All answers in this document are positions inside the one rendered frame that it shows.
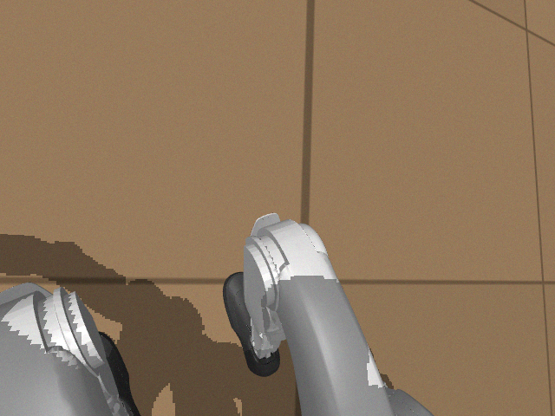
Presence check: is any right robot foot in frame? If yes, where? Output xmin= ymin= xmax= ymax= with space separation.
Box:
xmin=223 ymin=272 xmax=280 ymax=377

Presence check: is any right robot hand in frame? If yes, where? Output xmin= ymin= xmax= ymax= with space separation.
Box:
xmin=383 ymin=381 xmax=434 ymax=416

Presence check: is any left robot foot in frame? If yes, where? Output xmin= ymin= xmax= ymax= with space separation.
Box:
xmin=98 ymin=331 xmax=140 ymax=416

